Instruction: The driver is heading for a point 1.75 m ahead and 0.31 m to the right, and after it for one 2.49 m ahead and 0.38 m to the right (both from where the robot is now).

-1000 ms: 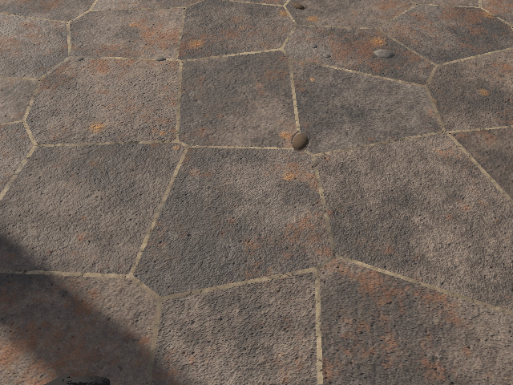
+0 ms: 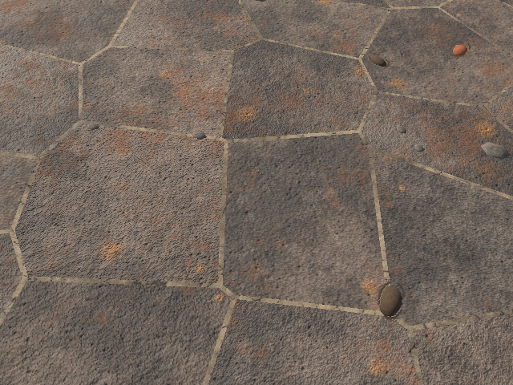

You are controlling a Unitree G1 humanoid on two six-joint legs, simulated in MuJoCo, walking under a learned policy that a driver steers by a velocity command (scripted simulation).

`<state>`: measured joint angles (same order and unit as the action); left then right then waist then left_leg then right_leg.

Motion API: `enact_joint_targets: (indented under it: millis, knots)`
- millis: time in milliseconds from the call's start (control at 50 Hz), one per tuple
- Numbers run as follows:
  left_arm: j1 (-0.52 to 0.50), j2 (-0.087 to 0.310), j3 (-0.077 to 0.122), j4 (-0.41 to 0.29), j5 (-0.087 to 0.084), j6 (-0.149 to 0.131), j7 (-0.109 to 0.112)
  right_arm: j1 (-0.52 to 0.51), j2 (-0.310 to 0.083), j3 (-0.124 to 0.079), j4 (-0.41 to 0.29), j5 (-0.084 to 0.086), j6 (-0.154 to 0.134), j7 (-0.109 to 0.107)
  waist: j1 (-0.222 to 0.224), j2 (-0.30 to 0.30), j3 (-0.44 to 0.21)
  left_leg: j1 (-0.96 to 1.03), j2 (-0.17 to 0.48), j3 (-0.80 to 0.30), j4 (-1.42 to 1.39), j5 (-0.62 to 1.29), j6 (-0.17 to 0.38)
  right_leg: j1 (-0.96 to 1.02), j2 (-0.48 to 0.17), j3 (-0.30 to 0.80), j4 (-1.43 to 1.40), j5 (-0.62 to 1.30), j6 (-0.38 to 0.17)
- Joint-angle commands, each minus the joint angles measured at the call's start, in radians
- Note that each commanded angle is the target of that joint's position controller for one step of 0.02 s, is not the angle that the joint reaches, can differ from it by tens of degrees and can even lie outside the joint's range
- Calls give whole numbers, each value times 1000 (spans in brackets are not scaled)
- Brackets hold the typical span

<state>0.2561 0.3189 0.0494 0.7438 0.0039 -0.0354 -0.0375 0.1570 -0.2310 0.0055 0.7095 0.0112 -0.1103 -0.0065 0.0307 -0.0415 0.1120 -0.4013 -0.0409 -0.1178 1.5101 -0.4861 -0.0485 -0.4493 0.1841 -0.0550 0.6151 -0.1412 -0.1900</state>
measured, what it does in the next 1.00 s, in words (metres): walks ahead, turning right: left foot, then right foot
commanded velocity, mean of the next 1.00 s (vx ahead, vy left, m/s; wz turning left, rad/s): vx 0.08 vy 0.00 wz -0.38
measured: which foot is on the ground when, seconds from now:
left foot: up 0.00-0.26, down 0.28-0.64, up 0.66-1.00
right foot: down 0.00-0.26, up 0.28-0.62, down 0.64-1.00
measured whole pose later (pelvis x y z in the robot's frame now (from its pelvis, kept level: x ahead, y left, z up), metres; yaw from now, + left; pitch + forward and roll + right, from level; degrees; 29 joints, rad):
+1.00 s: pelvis +0.20 +0.06 +0.03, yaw -19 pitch +2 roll +0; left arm 0.11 0.24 0.06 0.66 0.01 0.03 0.05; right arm 0.22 -0.29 -0.08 0.68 0.03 0.07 0.00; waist -0.01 0.00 0.04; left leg -0.46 0.07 0.05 0.87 -0.39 -0.09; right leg -0.23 -0.07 -0.20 0.49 -0.29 -0.01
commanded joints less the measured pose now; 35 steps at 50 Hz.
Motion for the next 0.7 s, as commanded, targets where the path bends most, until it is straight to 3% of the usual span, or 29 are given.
enact_joint_targets:
  millis: [20,40,80,120,160,200,240,260,280,300,320,340,360,380,420,460,500,560,600,620,640,660,680,700]
  knots:
    - [-100,152,46,-166,-6,-27,16,106,-210,-64,-87,-15,27,-18,-106,182,-103,-188,65,-39,-141,28,-22,105,-336,581,-372,280,-196]
    - [-104,135,44,-164,-12,-24,23,89,-197,-64,-99,-27,36,-26,-104,161,-100,-123,69,-22,-268,50,-42,21,-274,479,-346,405,-169]
    - [-81,146,54,-151,-16,-5,51,14,-126,-46,-130,-38,39,-39,-82,121,-155,-71,24,22,-518,161,-71,7,-176,361,-263,597,-113]
    - [-65,156,65,-147,-35,34,77,-30,-99,-38,-143,-21,48,-42,-55,40,-264,-21,-28,24,-691,316,-84,81,-131,340,-197,581,-37]
    - [-64,147,69,-157,-46,63,92,-84,-108,-42,-156,-6,53,-36,-28,-19,-300,-9,-55,11,-816,404,-82,131,-124,375,-158,435,17]
    - [-69,124,67,-175,-40,78,95,-124,-128,-52,-163,-3,51,-29,-11,-79,-280,-1,-62,-21,-923,422,-74,166,-130,450,-130,278,44]
    - [-101,94,63,-202,-31,78,93,-101,-160,-73,-148,-6,38,-19,-33,-117,-250,44,-38,-56,-1056,464,-49,194,-135,521,-60,161,65]
    - [-128,75,57,-218,-30,75,88,-51,-166,-82,-126,-9,27,-17,-61,-101,-252,148,6,-54,-1164,582,-18,163,-108,507,27,50,91]
    - [-70,-1,35,-219,-16,75,80,-18,-191,-89,-122,-25,27,-23,-33,41,-315,357,207,-208,-1145,702,77,31,-40,406,254,-341,135]
    - [27,-1,30,-240,-16,69,70,-10,-215,-89,-141,-63,43,-29,33,253,-346,505,423,-493,-1134,926,258,-171,47,278,420,-608,192]
    - [91,100,51,-231,-20,59,48,-13,-233,-108,-136,-49,54,-33,48,341,-399,508,535,-653,-1142,757,362,-252,-77,228,620,-548,238]
    - [29,169,71,-200,-33,65,44,-44,-162,-96,-164,-39,61,-42,-4,223,-333,450,435,-500,-1135,620,329,-269,-124,210,691,-456,262]
    - [-21,182,80,-194,-35,79,49,-63,-135,-88,-167,-35,76,-47,-16,138,-274,371,353,-341,-1133,514,269,-271,-152,188,722,-370,276]
    - [-38,169,77,-201,-33,92,57,-90,-140,-87,-173,-28,87,-51,-12,114,-231,287,304,-256,-1154,463,238,-255,-177,168,716,-319,281]
    - [-78,102,52,-226,-27,96,56,-86,-168,-96,-150,-37,99,-57,-22,127,-182,175,241,-131,-1196,523,234,-192,-193,99,632,-266,274]
    - [-88,55,33,-236,-25,85,56,-51,-178,-102,-124,-40,107,-53,-31,161,-226,199,244,-78,-1192,630,263,-133,-193,76,522,-289,266]
    - [-91,45,23,-232,-18,77,53,-57,-189,-108,-113,-28,110,-44,-33,181,-269,212,265,-45,-1180,681,279,-48,-207,77,388,-285,253]
    - [-78,63,24,-215,-14,78,45,-51,-209,-115,-92,-6,113,-28,-37,224,-283,214,291,-31,-1167,647,281,62,-197,63,204,-246,231]
    - [-44,63,28,-195,-11,81,37,-46,-210,-113,-74,8,115,-24,-15,224,-269,196,287,-18,-1129,575,256,153,-173,36,9,-156,197]
    - [-22,47,25,-176,-4,80,33,-26,-192,-105,-58,17,116,-23,-6,211,-254,137,264,-8,-1100,525,227,250,-154,25,-133,-82,169]
    - [-15,48,21,-175,7,80,33,38,-146,-88,-28,18,113,-16,-13,158,-247,32,220,19,-1055,392,154,379,-192,89,-220,-23,133]
    - [1,107,25,-184,23,83,43,73,-56,-54,-40,-30,102,4,-49,-109,-284,-124,110,122,-849,50,49,523,-441,360,-245,184,62]
    - [-35,86,20,-173,59,70,40,13,-83,-65,-64,-20,100,-1,-17,-214,-261,-124,97,88,-795,-102,15,290,-572,425,-303,114,-71]
    - [-87,69,17,-184,66,51,39,-26,-161,-85,-60,-2,106,-7,-7,-142,-187,-77,106,58,-693,-55,4,216,-513,367,-325,34,-70]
